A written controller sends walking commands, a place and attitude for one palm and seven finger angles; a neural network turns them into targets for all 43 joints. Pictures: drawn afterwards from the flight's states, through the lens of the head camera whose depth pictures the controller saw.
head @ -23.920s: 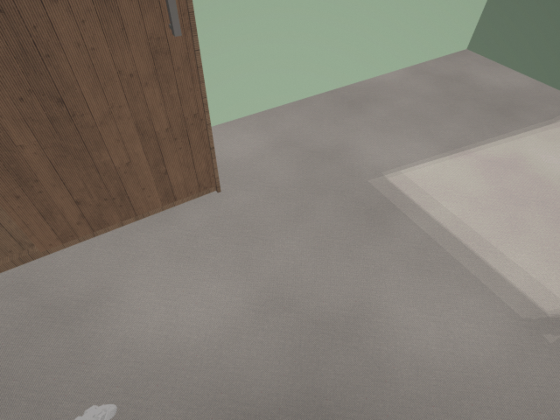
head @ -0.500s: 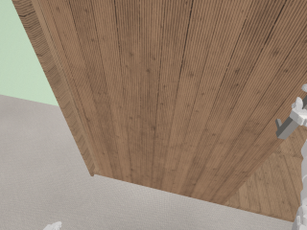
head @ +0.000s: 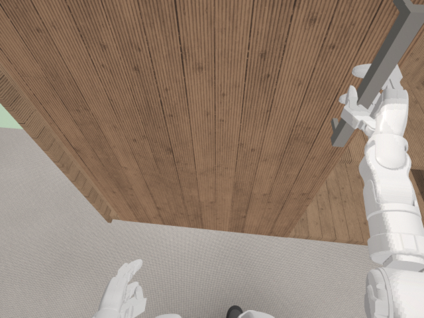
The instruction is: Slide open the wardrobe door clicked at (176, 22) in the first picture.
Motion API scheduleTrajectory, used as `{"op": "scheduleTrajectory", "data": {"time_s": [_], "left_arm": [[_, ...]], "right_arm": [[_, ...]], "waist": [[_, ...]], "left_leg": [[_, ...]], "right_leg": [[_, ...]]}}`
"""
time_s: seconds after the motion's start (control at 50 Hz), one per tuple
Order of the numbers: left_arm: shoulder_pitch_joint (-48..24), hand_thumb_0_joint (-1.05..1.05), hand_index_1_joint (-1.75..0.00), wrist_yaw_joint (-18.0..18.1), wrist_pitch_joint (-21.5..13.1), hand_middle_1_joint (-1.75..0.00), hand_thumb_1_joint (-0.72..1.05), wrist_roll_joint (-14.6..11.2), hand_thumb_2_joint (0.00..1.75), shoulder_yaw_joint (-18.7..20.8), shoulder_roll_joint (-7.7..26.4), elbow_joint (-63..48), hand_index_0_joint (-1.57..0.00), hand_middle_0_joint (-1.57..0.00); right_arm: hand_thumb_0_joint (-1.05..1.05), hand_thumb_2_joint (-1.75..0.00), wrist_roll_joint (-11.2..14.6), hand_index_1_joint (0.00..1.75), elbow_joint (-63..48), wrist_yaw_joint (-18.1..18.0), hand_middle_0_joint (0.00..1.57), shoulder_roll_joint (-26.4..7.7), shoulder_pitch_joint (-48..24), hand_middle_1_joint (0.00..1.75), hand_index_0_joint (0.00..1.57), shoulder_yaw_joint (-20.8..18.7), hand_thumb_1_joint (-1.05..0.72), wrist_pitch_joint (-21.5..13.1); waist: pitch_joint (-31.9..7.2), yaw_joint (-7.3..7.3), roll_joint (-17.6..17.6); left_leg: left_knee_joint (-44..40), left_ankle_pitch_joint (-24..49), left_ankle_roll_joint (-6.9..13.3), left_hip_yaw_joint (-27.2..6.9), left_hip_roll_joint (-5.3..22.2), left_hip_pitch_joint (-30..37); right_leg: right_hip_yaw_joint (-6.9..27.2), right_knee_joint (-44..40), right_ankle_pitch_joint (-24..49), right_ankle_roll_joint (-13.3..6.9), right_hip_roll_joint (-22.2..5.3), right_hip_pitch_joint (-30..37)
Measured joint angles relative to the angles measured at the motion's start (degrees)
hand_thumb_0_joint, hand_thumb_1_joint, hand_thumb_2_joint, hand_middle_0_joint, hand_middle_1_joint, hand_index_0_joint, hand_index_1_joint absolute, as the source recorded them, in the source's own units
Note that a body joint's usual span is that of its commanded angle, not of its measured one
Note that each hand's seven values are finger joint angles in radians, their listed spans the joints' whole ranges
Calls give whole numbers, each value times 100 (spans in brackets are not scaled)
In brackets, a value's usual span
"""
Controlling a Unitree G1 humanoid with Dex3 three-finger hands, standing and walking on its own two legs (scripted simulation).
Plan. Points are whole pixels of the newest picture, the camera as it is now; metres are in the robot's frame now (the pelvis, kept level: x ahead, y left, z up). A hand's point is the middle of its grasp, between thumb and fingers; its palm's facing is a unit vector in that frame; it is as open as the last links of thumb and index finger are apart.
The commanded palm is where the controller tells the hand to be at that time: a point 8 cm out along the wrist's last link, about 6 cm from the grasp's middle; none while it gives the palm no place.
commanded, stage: stop walking and hold the door there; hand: right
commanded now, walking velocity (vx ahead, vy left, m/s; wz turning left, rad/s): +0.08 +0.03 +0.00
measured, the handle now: (363, 83) +0.47 -0.26 +0.18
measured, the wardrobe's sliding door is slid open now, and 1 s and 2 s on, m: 0.70 0.70 0.70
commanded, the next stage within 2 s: loosen the grip on the handle in 0.72 s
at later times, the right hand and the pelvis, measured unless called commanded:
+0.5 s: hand (347, 108) +0.43 -0.22 +0.16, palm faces +0.38 +0.90 -0.19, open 6.0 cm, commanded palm +0.39 -0.25 +0.14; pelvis +0.00 +0.04 +0.00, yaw +1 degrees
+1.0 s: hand (358, 105) +0.43 -0.24 +0.17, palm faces +0.36 +0.91 -0.20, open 7.2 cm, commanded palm +0.38 -0.27 +0.16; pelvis -0.01 +0.04 -0.01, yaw +1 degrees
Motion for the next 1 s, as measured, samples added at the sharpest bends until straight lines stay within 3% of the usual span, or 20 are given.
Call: {"op": "scheduleTrajectory", "data": {"time_s": [0.08, 0.18, 0.24, 0.5, 0.82, 0.86, 0.88, 0.94, 1.0], "left_arm": [[85, 1, -30, -32, -44, -31, 90, 39, 90, -22, 50, -25, -21, -21], [229, 1, -30, -27, -5, -31, 90, 44, 90, 32, 244, -46, -21, -21], [282, 1, -30, 18, 52, -31, 90, 9, 90, 132, 436, -4, -21, -21], [879, 1, -30, 209, 351, -30, 91, -171, 90, 392, 886, 257, -20, -20], [634, 1, -30, 199, 434, -30, 91, -176, 90, 268, 645, 150, -20, -20], [548, 1, -30, 25, 275, -30, 91, -51, 90, 383, 553, 165, -20, -20], [519, 1, -30, -52, 155, -30, 91, -18, 90, 411, 497, 201, -20, -20], [491, 1, -30, -183, -102, -30, 91, 81, 90, 489, 477, 108, -20, -21], [497, 1, -30, -229, -143, -31, 91, 96, 90, 554, 555, -55, -21, -21]], "right_arm": [[-7, -78, 19, 140, 95, -18, 45, -25, -37, 140, 23, 3, -75, 82], [-7, -78, 9, 140, 376, 43, 45, -228, -76, 140, 23, -115, -75, 110], [-7, -77, -2, 140, 586, 61, 45, -345, -40, 140, 22, -274, -74, 90], [-8, -81, 50, 140, 1348, 108, 45, -690, 109, 138, 25, -535, -71, -38], [-9, -81, -9, 140, 1278, 175, 45, -675, 191, 140, 27, -533, -70, -143], [-9, -80, -429, 140, 1583, 555, 45, -673, -166, 140, 28, -904, -66, -132], [-9, -79, -582, 140, 1831, 719, 45, -701, -424, 140, 30, -1074, -63, -21], [-8, -76, -653, 140, 1809, 911, 45, -689, -548, 140, 35, -1509, -56, 237], [-5, -70, -739, 139, 1357, 738, 45, -678, -279, 140, 38, -1358, -44, 114]], "waist": [[-54, -11, -61], [-206, 56, -22], [-218, 211, -158], [-561, 370, -166], [-528, 288, -199], [-488, 231, -133], [-577, 272, -39], [-734, 366, 21], [-779, 382, -19]], "left_leg": [[-923, 51, 87, -1, -65, 439], [-2194, 703, 203, 16, -32, 981], [-2192, 877, 166, 68, -110, 993], [-1905, 551, 341, 70, -284, 1058], [-1777, 437, 324, 49, -271, 1069], [-1718, 465, 327, 16, -262, 945], [-1592, 474, 338, 43, -215, 752], [-1507, 537, 327, 63, -181, 510], [-1519, 494, 339, 43, -191, 426]], "right_leg": [[7, -225, 150, 36, -68, 31], [-47, -88, 125, 101, -93, -130], [12, 13, 87, 155, -175, -160], [67, 453, -238, 369, -369, -165], [47, 612, -373, 356, -373, -164], [6, 564, -326, 335, -371, -219], [16, 472, -214, 366, -319, -321], [37, 323, -51, 317, -272, -468], [18, 394, -43, 287, -286, -593]]}}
